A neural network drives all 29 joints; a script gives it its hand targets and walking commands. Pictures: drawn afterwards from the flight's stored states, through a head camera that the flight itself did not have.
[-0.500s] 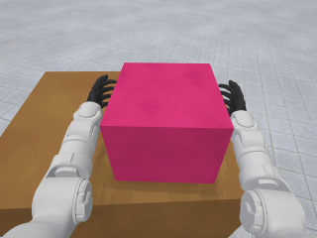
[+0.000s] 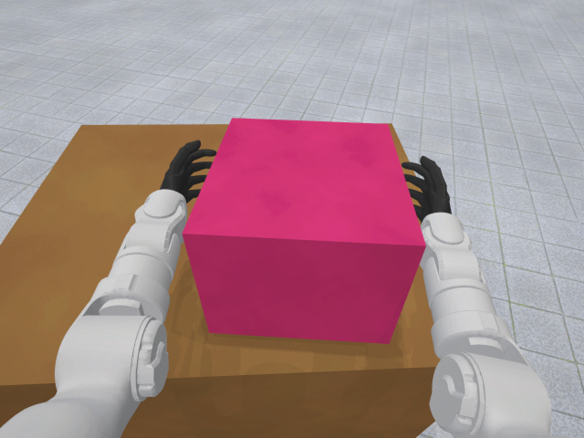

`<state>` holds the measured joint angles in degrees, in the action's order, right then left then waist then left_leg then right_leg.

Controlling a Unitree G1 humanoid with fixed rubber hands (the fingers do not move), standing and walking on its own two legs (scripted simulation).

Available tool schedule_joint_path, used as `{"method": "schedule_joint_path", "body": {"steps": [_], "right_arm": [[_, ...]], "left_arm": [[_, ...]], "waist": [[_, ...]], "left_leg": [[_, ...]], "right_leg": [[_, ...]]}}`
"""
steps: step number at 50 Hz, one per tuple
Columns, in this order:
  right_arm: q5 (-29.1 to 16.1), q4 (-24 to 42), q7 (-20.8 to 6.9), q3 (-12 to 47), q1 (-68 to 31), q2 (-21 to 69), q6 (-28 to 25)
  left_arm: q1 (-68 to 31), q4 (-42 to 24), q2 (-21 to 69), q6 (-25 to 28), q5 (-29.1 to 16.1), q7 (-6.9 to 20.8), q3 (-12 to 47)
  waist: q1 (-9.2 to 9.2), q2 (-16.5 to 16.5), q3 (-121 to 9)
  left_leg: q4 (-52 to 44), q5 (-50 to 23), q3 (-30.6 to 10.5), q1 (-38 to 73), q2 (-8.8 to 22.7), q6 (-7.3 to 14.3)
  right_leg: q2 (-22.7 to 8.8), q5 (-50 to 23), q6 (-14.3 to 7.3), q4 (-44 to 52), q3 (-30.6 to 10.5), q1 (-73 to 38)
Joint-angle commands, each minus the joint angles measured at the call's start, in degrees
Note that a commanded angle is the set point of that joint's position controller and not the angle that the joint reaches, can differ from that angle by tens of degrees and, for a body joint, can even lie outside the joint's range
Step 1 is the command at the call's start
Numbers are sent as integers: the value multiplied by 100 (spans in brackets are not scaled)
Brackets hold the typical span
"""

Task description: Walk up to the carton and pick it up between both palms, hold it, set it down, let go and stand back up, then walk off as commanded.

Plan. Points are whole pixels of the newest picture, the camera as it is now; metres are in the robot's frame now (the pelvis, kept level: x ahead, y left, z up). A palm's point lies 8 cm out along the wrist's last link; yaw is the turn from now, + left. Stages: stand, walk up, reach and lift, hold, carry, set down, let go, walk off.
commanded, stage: set down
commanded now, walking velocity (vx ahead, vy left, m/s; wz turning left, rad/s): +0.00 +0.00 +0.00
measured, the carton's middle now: (304, 221) +0.45 -0.01 +0.06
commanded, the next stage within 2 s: none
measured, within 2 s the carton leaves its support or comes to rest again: rests again in 1.26 s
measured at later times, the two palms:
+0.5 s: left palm (177, 191) +0.45 +0.18 +0.12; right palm (421, 216) +0.41 -0.18 +0.11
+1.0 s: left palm (179, 192) +0.46 +0.18 +0.12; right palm (420, 216) +0.42 -0.18 +0.10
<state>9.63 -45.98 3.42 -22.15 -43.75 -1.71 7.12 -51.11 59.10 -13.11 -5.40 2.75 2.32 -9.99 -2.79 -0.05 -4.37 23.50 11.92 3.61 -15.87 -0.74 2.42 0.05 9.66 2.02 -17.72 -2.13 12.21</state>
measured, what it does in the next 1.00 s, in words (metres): stands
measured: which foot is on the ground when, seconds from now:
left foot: down 0.00-1.00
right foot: down 0.00-1.00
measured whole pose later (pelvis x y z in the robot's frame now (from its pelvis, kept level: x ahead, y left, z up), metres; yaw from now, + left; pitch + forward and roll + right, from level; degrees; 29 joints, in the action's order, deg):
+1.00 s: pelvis +0.02 +0.00 +0.00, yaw +0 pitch +6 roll -1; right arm 15.9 -46.0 2.9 -27.4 -42.6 1.4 1.1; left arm -53.1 65.7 -14.0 2.2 2.7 4.2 -10.6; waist -2.8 0.0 -2.8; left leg 23.5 13.3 3.6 -15.9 -1.2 2.5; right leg -0.4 11.1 2.4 -17.7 -2.1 12.2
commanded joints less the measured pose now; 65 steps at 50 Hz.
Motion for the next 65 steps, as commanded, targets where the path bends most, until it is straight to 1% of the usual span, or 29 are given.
{"method": "schedule_joint_path", "body": {"steps": [1,12,22,25,35,47,65], "right_arm": [[16,928,-512,1379,-4942,3296,-633],[272,773,-499,1126,-4767,3262,-659],[410,802,-486,1053,-4635,3289,-829],[435,753,-479,1062,-4532,3271,-891],[485,618,-461,1076,-4173,3229,-952],[679,473,-507,864,-3883,3117,-988],[1018,188,-580,456,-3364,2890,-1079]], "left_arm": [[-5144,-526,3242,755,-552,1181,929],[-5095,-121,3091,902,-421,1280,717],[-5045,-36,3078,1094,-363,1290,709],[-4920,30,3052,1139,-315,1286,682],[-4548,172,2934,1152,-153,1342,494],[-4321,346,2792,1190,26,1391,248],[-3949,524,2557,1206,379,1423,-82]], "waist": [[-665,-91,-3648],[-747,-82,-3401],[-787,-159,-3681],[-770,-169,-3638],[-705,-95,-3326],[-683,-33,-2982],[-673,-34,-2364]], "left_leg": [[-473,-1936,-182,1216,-48,-551],[-426,-1996,-164,1104,-37,-556],[-232,-2539,-186,1181,-11,-639],[-170,-2734,-197,1211,-1,-664],[-142,-2874,-188,1155,-3,-650],[-220,-2553,-162,1063,12,-611],[-246,-2342,-123,1215,99,-615]], "right_leg": [[20,-2381,33,-200,411,-1551],[24,-2321,65,-239,408,-1482],[56,-2665,71,-342,427,-1401],[63,-2784,70,-356,432,-1379],[54,-2992,96,-393,417,-1487],[54,-2654,91,-386,435,-1410],[94,-1965,42,-314,500,-1094]]}}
